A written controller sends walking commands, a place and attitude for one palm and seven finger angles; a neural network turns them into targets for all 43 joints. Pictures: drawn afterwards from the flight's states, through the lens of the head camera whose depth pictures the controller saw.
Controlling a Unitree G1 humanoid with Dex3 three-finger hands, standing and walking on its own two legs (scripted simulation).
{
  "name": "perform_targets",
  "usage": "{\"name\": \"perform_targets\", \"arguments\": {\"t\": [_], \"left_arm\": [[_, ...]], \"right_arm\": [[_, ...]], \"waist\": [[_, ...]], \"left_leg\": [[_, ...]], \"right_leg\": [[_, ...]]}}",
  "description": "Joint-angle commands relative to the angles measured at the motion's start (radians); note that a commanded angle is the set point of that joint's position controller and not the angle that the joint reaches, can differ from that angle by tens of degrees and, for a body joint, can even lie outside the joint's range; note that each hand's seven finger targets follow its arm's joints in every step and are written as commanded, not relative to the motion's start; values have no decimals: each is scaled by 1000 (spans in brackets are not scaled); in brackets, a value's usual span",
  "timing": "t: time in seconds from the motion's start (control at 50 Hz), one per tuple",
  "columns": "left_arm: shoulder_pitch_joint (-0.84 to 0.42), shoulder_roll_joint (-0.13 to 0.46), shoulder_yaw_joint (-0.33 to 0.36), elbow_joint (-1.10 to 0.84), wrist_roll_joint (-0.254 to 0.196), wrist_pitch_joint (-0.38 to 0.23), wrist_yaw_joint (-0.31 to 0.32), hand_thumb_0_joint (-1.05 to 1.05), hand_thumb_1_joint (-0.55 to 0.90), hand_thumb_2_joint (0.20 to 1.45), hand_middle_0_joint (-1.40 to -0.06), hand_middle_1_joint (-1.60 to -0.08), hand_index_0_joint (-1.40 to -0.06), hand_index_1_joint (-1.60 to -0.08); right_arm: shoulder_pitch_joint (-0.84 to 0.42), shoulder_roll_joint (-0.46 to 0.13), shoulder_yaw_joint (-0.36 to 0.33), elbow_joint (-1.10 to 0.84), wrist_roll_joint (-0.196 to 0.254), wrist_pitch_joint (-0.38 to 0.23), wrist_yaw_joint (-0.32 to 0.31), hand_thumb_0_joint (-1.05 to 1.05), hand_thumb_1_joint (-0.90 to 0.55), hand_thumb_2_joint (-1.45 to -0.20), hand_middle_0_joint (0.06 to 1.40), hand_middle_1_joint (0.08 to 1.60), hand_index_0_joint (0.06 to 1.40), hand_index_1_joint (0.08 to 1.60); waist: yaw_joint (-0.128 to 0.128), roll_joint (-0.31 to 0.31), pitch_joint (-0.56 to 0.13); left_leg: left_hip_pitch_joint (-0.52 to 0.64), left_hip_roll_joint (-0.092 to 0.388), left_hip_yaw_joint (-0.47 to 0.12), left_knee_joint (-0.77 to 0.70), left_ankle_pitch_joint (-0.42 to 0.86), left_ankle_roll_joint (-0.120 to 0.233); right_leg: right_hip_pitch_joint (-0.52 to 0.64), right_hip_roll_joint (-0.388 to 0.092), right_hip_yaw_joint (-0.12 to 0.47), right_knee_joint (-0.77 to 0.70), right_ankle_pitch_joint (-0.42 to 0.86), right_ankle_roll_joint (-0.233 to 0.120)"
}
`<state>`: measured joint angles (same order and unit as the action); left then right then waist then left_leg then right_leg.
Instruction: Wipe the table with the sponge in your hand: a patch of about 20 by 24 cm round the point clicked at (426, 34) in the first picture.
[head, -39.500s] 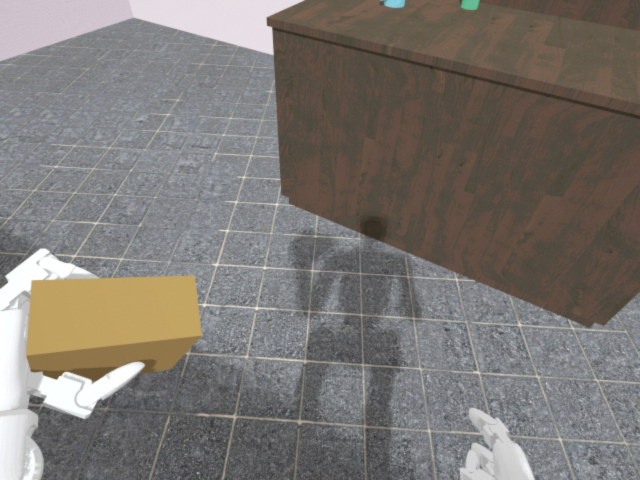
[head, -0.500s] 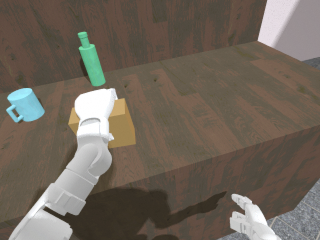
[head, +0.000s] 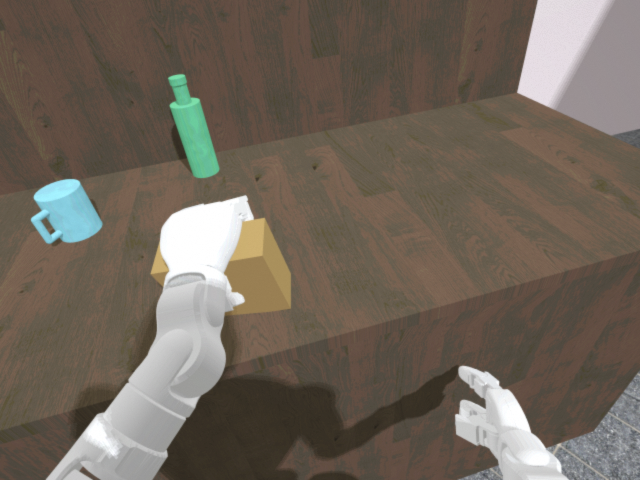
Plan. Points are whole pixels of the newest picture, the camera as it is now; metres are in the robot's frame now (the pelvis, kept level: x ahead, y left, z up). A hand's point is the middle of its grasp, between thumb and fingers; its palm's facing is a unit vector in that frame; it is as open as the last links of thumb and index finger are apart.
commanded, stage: wipe back along the third lane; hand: left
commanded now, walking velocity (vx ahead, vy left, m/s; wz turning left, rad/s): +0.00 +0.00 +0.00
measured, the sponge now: (234, 282) +0.33 +0.17 +0.12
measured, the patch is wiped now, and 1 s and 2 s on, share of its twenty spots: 0.85 0.85 0.90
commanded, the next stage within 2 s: slide back across to the middle lane in 0.08 s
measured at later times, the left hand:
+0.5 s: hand (214, 267) +0.29 +0.16 +0.18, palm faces +0.30 -0.29 -0.91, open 10.1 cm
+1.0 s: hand (156, 282) +0.26 +0.22 +0.19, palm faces +0.25 -0.18 -0.95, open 10.1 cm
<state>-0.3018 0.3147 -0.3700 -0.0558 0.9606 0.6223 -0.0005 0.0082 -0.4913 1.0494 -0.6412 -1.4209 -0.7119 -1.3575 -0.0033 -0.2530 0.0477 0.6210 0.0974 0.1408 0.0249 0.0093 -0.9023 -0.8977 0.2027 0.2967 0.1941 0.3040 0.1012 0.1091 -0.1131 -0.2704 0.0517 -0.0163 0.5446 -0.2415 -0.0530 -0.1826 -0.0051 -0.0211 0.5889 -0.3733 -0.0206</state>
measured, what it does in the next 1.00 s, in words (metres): stands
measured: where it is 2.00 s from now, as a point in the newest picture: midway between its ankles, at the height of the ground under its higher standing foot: outside the picture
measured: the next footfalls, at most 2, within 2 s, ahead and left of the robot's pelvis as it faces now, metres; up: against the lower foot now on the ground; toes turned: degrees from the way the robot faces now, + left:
none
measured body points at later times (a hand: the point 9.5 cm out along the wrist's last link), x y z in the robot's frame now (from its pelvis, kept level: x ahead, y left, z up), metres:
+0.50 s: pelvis +0.00 +0.00 +0.00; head -0.05 -0.05 +0.44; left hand +0.27 +0.18 +0.23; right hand +0.25 -0.20 -0.06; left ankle +0.03 +0.16 -0.73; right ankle -0.03 -0.11 -0.73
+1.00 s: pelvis -0.02 -0.01 +0.00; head -0.07 -0.06 +0.44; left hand +0.24 +0.23 +0.24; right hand +0.24 -0.21 -0.06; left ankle +0.03 +0.16 -0.73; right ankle -0.03 -0.11 -0.73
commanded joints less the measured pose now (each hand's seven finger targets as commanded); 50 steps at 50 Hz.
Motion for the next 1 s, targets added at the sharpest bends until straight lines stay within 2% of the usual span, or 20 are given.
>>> {"name": "perform_targets", "arguments": {"t": [0.0,0.16,0.18,0.2,0.26,0.28,0.32,0.38,0.42,0.48,0.5,0.54,0.58,0.6,0.68,0.72,0.78,0.88,0.9,0.98], "left_arm": [[-157,-22,19,-134,-78,-3,-32,0,100,1300,-1200,-1600,-1200,-1600],[-50,-45,0,-210,-86,-14,-21,0,100,1300,-1200,-1600,-1200,-1600],[-44,17,61,-225,-88,-17,-14,0,100,1300,-1200,-1600,-1200,-1600],[-89,-13,24,-271,-86,-22,-13,0,100,1300,-1200,-1600,-1200,-1600],[-53,50,95,-265,-87,-23,-8,0,100,1300,-1200,-1600,-1200,-1600],[-41,122,164,-269,-91,-25,-2,0,100,1300,-1200,-1600,-1200,-1600],[-37,72,126,-279,-98,-29,-4,0,100,1300,-1200,-1600,-1200,-1600],[-44,195,234,-301,-95,-26,2,0,100,1300,-1200,-1600,-1200,-1600],[1,145,202,-337,-103,-28,-2,0,100,1300,-1200,-1600,-1200,-1600],[10,259,302,-368,-110,-25,0,0,100,1300,-1200,-1600,-1200,-1600],[3,199,254,-389,-117,-23,-4,0,100,1300,-1200,-1600,-1200,-1600],[7,218,271,-373,-127,-23,-7,0,100,1300,-1200,-1600,-1200,-1600],[-7,309,348,-374,-122,-24,-3,0,100,1300,-1200,-1600,-1200,-1600],[-31,245,291,-388,-127,-24,-8,0,100,1300,-1200,-1600,-1200,-1600],[-25,330,362,-391,-129,-30,-14,0,100,1300,-1200,-1600,-1200,-1600],[-35,291,327,-381,-133,-37,-22,0,100,1300,-1200,-1600,-1200,-1600],[-57,371,389,-380,-129,-45,-30,0,100,1300,-1200,-1600,-1200,-1600],[-52,390,399,-359,-116,-63,-50,0,100,1300,-1200,-1600,-1200,-1600],[-70,343,354,-376,-119,-70,-56,0,100,1300,-1200,-1600,-1200,-1600],[-147,391,375,-266,-94,-79,-69,0,100,1300,-1200,-1600,-1200,-1600]], "right_arm": [[-275,-66,-24,-199,7,-53,-1,0,-900,-900,200,300,200,300],[-269,-63,-29,-209,4,-42,16,0,-900,-900,200,300,200,300],[-268,-73,-34,-207,1,-40,12,0,-900,-900,200,300,200,300],[-274,-61,-26,-223,3,-44,12,0,-900,-900,200,300,200,300],[-261,-64,-27,-210,-3,-40,2,0,-900,-900,200,300,200,300],[-261,-74,-31,-205,-7,-40,-5,0,-900,-900,200,300,200,300],[-257,-59,-24,-215,-4,-47,-8,0,-900,-900,200,300,200,300],[-253,-77,-27,-206,-12,-42,-22,0,-900,-900,200,300,200,300],[-254,-61,-23,-225,-9,-49,-21,0,-900,-900,200,300,200,300],[-244,-79,-25,-221,-16,-43,-29,0,-900,-900,200,300,200,300],[-254,-65,-18,-241,-11,-45,-29,0,-900,-900,200,300,200,300],[-242,-69,-17,-234,-12,-50,-37,0,-900,-900,200,300,200,300],[-233,-84,-23,-228,-16,-55,-49,0,-900,-900,200,300,200,300],[-241,-70,-15,-242,-10,-60,-51,0,-900,-900,200,300,200,300],[-229,-83,-20,-233,-14,-78,-61,0,-900,-900,200,300,200,300],[-233,-73,-14,-237,-12,-90,-64,0,-900,-900,200,300,200,300],[-227,-85,-18,-228,-16,-104,-74,0,-900,-900,200,300,200,300],[-228,-88,-16,-219,-21,-129,-81,0,-900,-900,200,300,200,300],[-235,-77,-10,-227,-18,-135,-80,0,-900,-900,200,300,200,300],[-224,-92,-13,-190,-22,-152,-93,0,-900,-900,200,300,200,300]], "waist": [[-4,-177,-79],[-3,-197,-85],[2,-186,-84],[3,-166,-119],[6,-183,-90],[11,-183,-83],[8,-173,-86],[13,-145,-82],[18,-147,-108],[23,-125,-107],[21,-117,-103],[19,-125,-87],[24,-115,-80],[18,-100,-86],[27,-98,-92],[22,-108,-87],[29,-98,-82],[36,-91,-87],[30,-93,-94],[15,-114,-52]], "left_leg": [[119,-59,69,-29,165,70],[123,-54,65,-15,205,71],[125,-47,61,-21,190,69],[132,-57,67,-16,201,72],[128,-52,69,-15,209,72],[126,-47,65,-20,192,70],[127,-50,66,-18,213,71],[128,-47,66,-23,203,68],[137,-51,67,-13,243,70],[133,-49,64,-15,239,68],[129,-53,68,-15,240,70],[130,-51,63,-18,219,71],[131,-51,58,-18,206,68],[133,-55,63,-17,209,71],[141,-57,53,-20,197,69],[137,-60,51,-20,195,70],[142,-63,45,-23,178,70],[143,-69,38,-29,177,69],[142,-72,42,-29,177,71],[137,-72,38,-39,133,68]], "right_leg": [[-76,33,-28,-125,294,-29],[-59,35,-27,-110,361,-30],[-59,35,-17,-112,332,-34],[-50,33,-23,-107,341,-33],[-54,36,-10,-116,361,-31],[-53,36,1,-121,332,-34],[-52,36,-8,-115,353,-33],[-49,36,14,-123,338,-35],[-35,38,5,-112,377,-35],[-25,37,26,-113,380,-39],[-33,36,13,-113,370,-35],[-52,38,18,-128,331,-33],[-57,37,40,-133,304,-38],[-60,36,25,-131,302,-36],[-61,36,46,-141,277,-39],[-69,37,34,-144,266,-35],[-74,36,56,-156,241,-38],[-71,36,56,-160,230,-39],[-68,34,36,-157,232,-34],[-96,35,59,-182,189,-35]]}}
